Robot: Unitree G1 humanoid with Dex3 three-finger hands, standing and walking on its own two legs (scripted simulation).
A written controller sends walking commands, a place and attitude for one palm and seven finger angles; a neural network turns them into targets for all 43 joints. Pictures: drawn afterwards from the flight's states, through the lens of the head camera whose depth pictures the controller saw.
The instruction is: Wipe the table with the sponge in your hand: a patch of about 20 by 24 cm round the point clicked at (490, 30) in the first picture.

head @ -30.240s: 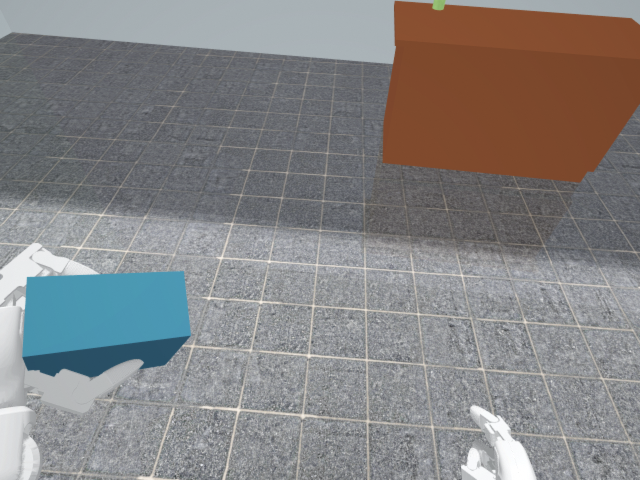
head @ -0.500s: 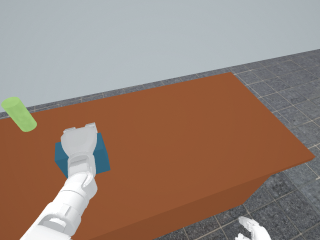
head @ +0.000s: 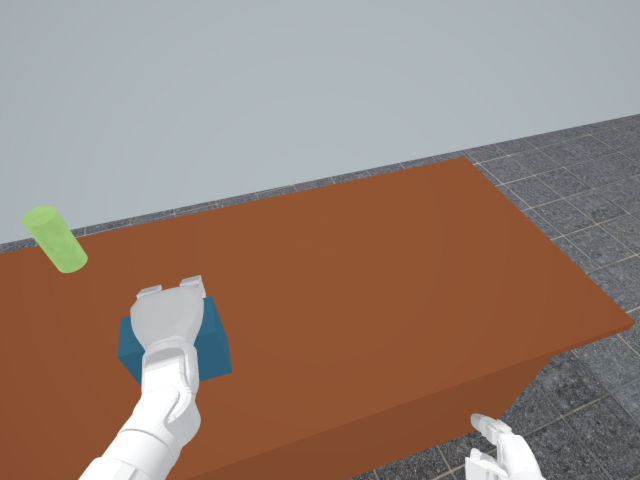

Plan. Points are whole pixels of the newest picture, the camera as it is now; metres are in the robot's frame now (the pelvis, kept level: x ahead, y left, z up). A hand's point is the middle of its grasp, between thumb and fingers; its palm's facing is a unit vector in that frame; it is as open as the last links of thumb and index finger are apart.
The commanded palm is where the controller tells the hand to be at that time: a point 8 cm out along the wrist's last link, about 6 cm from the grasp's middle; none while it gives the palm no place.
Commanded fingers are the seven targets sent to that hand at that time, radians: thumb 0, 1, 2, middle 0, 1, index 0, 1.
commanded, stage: wipe back along the middle lane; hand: left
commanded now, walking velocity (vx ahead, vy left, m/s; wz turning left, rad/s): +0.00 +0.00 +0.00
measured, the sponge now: (183, 353) +0.30 +0.24 -0.05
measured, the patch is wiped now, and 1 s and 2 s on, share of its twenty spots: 0.75 0.75 0.90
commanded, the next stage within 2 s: slide across to the third lane in 0.70 s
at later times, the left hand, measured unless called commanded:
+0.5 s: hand (183, 364) +0.26 +0.22 +0.00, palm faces -0.02 -0.06 -1.00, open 10.4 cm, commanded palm +0.21 +0.20 +0.02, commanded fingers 0.00 0.10 1.30 -1.20 -1.60 -1.20 -1.60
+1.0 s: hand (184, 363) +0.26 +0.22 +0.00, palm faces -0.04 -0.05 -1.00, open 10.4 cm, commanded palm +0.23 +0.18 +0.04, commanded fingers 0.00 0.10 1.30 -1.20 -1.60 -1.20 -1.60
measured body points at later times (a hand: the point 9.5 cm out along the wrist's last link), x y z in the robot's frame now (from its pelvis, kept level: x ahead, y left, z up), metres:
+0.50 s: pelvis +0.00 -0.01 +0.00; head -0.02 -0.03 +0.45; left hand +0.26 +0.22 +0.05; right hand +0.22 -0.23 -0.08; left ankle +0.04 +0.12 -0.72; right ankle -0.03 -0.13 -0.72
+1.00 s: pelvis -0.01 -0.01 +0.00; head -0.02 -0.03 +0.45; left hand +0.26 +0.21 +0.05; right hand +0.20 -0.23 -0.09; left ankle +0.04 +0.12 -0.72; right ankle -0.03 -0.13 -0.72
